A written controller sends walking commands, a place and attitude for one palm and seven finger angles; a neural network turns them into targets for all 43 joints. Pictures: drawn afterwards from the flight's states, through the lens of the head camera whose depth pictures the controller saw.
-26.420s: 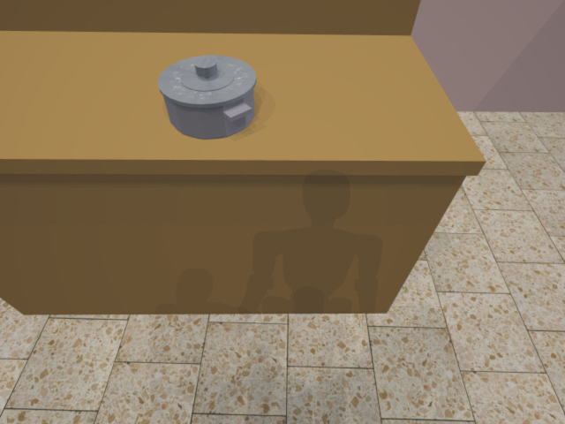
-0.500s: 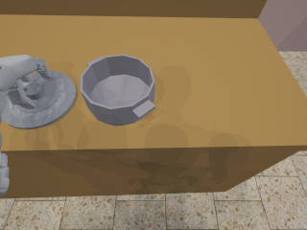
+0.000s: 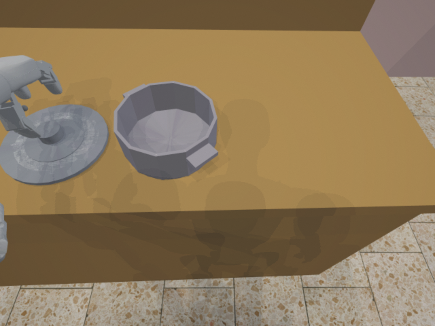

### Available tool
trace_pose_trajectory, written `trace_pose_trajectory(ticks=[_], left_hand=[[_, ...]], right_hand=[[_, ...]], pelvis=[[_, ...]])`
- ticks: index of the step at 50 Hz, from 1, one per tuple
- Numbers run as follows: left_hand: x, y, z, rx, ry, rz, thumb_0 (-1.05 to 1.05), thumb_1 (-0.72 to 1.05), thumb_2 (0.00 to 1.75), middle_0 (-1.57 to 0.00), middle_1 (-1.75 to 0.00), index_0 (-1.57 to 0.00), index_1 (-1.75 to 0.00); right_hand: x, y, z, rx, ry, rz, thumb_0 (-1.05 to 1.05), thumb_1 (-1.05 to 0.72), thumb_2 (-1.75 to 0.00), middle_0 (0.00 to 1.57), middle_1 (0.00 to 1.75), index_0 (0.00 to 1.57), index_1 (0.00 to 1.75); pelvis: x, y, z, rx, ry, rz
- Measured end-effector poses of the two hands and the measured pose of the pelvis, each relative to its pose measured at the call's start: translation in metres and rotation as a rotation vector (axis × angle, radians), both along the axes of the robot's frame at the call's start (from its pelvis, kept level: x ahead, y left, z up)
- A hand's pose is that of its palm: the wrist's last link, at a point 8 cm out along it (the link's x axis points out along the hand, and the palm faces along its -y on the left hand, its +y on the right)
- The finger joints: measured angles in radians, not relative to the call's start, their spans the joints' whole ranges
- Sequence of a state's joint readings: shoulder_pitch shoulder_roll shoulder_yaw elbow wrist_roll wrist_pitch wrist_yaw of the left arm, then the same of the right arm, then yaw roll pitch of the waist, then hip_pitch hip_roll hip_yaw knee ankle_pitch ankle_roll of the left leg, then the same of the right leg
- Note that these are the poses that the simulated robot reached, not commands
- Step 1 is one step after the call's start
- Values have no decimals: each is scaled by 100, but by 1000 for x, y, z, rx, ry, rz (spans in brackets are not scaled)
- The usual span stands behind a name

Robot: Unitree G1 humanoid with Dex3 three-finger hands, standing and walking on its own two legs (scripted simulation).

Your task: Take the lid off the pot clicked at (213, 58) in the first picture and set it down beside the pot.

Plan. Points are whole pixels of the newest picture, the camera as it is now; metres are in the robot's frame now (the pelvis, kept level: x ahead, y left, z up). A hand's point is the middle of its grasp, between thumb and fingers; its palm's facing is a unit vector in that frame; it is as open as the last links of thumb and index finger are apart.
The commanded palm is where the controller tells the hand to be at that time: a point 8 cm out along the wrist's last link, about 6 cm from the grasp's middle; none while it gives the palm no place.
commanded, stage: raise the empty hand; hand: left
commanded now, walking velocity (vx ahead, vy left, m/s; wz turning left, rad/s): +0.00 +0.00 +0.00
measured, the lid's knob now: (50, 132) +0.47 +0.32 +0.06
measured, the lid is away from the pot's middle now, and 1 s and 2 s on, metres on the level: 0.23 0.23 0.23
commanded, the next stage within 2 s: draw the hand back to the body in 0.84 s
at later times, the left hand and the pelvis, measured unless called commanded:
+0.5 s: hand out of the picture +0.46 +0.33 +0.19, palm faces -0.30 -0.10 -0.95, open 11.1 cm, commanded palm +0.46 +0.33 +0.27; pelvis +0.00 +0.01 +0.00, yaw +0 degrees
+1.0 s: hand out of the picture +0.46 +0.33 +0.22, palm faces -0.28 -0.09 -0.96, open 11.1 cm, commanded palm +0.44 +0.33 +0.29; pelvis +0.00 +0.01 +0.01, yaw +1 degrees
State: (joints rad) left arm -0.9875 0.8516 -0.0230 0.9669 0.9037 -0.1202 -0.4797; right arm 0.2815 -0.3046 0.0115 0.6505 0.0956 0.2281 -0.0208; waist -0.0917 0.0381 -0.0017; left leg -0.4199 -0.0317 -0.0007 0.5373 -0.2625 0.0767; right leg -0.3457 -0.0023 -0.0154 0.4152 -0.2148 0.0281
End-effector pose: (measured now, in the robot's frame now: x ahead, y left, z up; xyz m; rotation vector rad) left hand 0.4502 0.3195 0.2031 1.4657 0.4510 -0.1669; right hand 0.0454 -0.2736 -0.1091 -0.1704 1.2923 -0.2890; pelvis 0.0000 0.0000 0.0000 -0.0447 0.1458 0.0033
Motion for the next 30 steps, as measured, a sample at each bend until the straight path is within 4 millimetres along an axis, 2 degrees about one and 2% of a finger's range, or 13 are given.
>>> trace_pose_trajectory(ticks=[12,30], left_hand=[[5,5,22,16,-26,8,0,-5,74,-40,-78,-40,-78],[2,16,59,17,-75,61,0,-5,74,-40,-78,-40,-78]], right_hand=[[-4,-1,3,-8,19,1,0,-91,-90,20,30,20,30],[21,9,5,17,-36,41,0,-91,-90,20,30,20,30]], pelvis=[[2,4,2,-2,-3,3],[3,10,4,-1,-11,13]])
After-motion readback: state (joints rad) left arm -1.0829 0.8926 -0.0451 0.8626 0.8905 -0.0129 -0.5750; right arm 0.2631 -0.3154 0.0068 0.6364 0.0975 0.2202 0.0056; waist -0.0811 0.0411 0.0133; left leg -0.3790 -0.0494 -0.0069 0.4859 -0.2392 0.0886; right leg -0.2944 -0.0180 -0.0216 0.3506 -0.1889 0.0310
